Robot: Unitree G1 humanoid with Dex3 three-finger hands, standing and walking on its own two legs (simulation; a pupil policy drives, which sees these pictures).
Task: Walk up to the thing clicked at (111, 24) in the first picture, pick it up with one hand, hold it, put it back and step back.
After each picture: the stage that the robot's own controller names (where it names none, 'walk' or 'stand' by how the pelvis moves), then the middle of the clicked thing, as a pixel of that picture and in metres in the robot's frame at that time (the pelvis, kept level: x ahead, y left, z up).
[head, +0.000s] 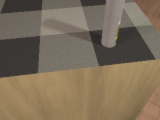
stand; (112, 20) +0.62 -0.09 +0.10
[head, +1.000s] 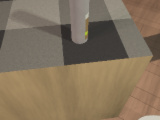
rise first; (79, 13) +0.57 +0.07 +0.13
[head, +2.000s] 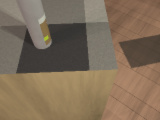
rise first; (34, 17) +0.51 +0.21 +0.13
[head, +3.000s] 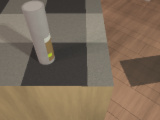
stand; (40, 36) +0.50 +0.20 +0.10
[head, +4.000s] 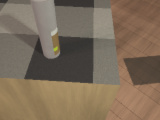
stand; (47, 29) +0.51 +0.18 +0.11
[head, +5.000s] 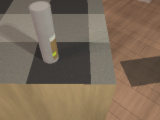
stand; (46, 35) +0.52 +0.19 +0.09
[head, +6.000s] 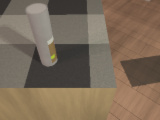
stand; (44, 38) +0.50 +0.19 +0.09
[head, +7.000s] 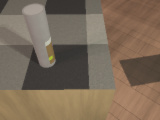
rise first; (41, 39) +0.49 +0.20 +0.09
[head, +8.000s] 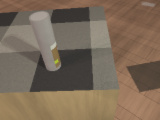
rise first; (47, 44) +0.49 +0.21 +0.10
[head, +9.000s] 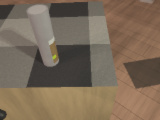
go down; (45, 39) +0.50 +0.21 +0.10
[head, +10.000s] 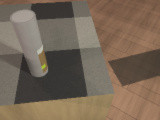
go down; (32, 47) +0.45 +0.20 +0.10
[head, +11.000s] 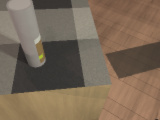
close in; (29, 37) +0.48 +0.20 +0.11
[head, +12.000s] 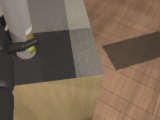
close; (20, 27) +0.49 +0.21 +0.14
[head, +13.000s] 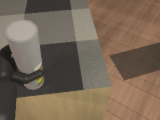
lift; (29, 61) +0.36 +0.18 +0.13
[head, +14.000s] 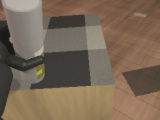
lift; (29, 46) +0.30 +0.17 +0.26
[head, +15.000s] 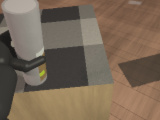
hold; (29, 48) +0.33 +0.17 +0.23
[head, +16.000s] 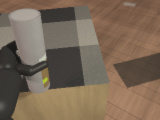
hold; (33, 56) +0.34 +0.17 +0.19
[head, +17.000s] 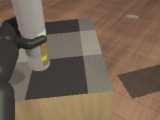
crouch; (33, 32) +0.38 +0.17 +0.26
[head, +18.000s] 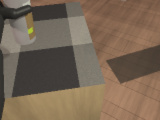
lower; (17, 3) +0.48 +0.19 +0.27
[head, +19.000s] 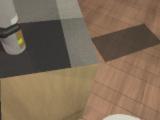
lower; (4, 18) +0.50 +0.22 +0.15
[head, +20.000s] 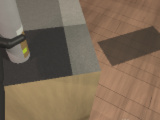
lower; (10, 28) +0.47 +0.21 +0.14
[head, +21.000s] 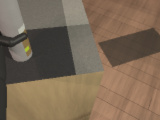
lower; (12, 27) +0.48 +0.21 +0.14
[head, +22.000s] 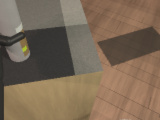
lower; (10, 26) +0.48 +0.22 +0.14
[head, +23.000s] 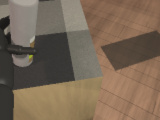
open; (23, 34) +0.46 +0.19 +0.14
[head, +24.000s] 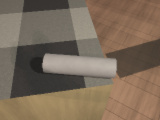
sink last; (79, 65) +0.42 +0.03 +0.03
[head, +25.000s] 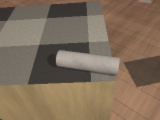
stand; (87, 62) +0.47 +0.05 +0.02
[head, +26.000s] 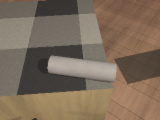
stand; (82, 68) +0.42 +0.04 +0.01
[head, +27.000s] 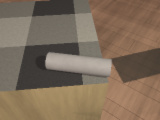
stand; (78, 64) +0.45 +0.05 +0.01
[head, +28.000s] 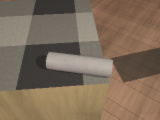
stand; (79, 64) +0.44 +0.05 +0.01
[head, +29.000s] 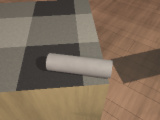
stand; (79, 65) +0.44 +0.05 +0.01
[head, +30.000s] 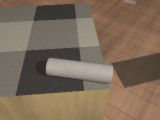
walk; (79, 70) +0.43 +0.05 +0.01
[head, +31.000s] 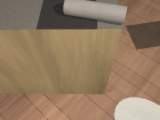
walk; (94, 10) +0.64 -0.01 +0.04
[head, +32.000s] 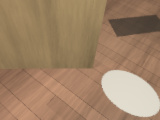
walk; out of the picture +1.01 +0.01 +0.02
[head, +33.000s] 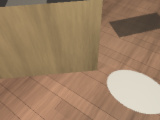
stand; out of the picture +1.04 +0.05 +0.02
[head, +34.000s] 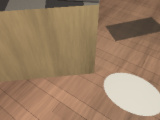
stand; out of the picture +1.05 +0.06 +0.00
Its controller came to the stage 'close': yes
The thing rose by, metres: 0.21
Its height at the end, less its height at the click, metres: -0.09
